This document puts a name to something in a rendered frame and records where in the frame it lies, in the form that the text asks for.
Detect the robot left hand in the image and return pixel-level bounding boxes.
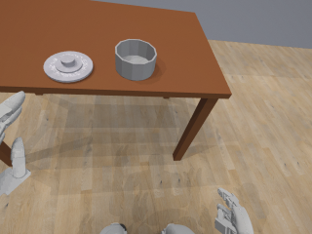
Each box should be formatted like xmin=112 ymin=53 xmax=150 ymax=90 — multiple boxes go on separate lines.
xmin=0 ymin=91 xmax=31 ymax=196

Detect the lid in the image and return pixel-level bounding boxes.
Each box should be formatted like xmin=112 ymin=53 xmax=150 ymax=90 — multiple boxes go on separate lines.
xmin=43 ymin=51 xmax=94 ymax=83

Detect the pot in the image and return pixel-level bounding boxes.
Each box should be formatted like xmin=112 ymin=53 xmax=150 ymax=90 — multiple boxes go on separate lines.
xmin=115 ymin=39 xmax=157 ymax=81

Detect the knob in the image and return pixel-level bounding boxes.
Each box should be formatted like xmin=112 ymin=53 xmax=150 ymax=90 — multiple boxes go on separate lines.
xmin=60 ymin=55 xmax=75 ymax=66

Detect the robot right thigh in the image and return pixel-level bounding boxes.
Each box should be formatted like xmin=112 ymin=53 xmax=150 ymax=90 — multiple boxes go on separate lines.
xmin=160 ymin=224 xmax=195 ymax=234

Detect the table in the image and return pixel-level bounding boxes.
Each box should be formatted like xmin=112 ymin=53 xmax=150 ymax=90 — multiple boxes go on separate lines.
xmin=0 ymin=0 xmax=232 ymax=167

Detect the robot right hand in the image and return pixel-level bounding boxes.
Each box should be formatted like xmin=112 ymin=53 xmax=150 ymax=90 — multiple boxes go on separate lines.
xmin=214 ymin=187 xmax=254 ymax=234

